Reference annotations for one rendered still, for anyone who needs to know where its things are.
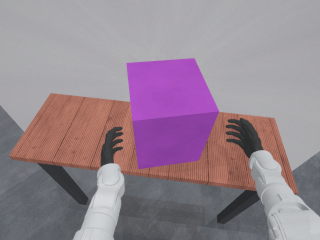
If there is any table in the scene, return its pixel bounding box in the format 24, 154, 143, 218
9, 93, 299, 224

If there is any carton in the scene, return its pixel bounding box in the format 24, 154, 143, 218
126, 58, 219, 169

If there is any right robot forearm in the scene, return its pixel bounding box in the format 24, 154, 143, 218
248, 150, 320, 219

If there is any robot right hand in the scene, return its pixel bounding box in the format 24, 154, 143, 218
225, 118, 264, 158

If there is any robot left hand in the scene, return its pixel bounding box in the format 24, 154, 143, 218
100, 127, 123, 167

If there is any left robot forearm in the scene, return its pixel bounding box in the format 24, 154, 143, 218
73, 163, 125, 240

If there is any right robot upper arm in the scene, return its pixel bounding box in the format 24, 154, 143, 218
267, 210, 320, 240

